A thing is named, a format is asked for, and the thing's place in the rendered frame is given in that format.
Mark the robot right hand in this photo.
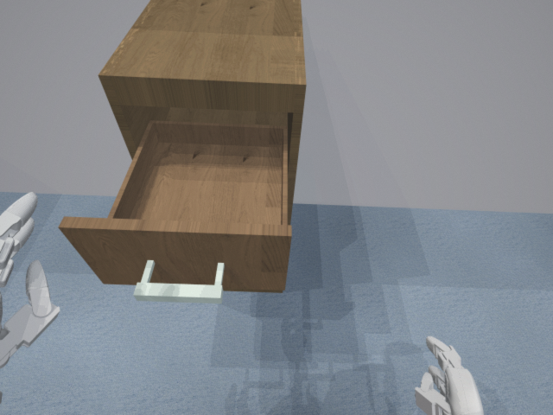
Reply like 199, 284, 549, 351
415, 336, 484, 415

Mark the drawer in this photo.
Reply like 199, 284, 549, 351
59, 120, 292, 291

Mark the robot left hand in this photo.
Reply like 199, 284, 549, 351
0, 192, 60, 369

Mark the cabinet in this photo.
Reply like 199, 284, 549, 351
99, 0, 307, 293

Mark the handle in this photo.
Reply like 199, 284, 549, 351
133, 260, 225, 303

